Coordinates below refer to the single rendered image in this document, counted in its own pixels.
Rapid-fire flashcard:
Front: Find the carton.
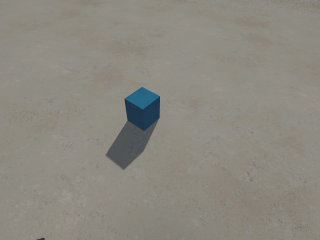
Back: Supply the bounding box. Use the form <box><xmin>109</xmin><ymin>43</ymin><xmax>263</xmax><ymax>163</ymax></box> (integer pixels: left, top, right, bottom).
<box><xmin>124</xmin><ymin>87</ymin><xmax>160</xmax><ymax>131</ymax></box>

